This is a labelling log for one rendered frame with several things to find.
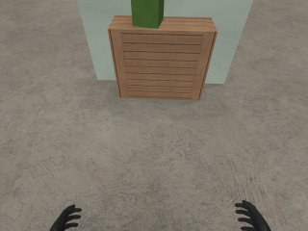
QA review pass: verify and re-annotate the pedestal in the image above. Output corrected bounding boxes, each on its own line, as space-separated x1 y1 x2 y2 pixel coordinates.
107 15 218 101

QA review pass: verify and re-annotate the carton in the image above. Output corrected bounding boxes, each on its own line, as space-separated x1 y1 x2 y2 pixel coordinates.
131 0 165 29

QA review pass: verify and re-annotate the right robot hand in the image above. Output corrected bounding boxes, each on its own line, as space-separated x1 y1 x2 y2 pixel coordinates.
235 200 271 231

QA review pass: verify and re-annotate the left robot hand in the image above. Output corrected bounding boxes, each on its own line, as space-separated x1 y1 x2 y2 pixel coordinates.
49 204 82 231

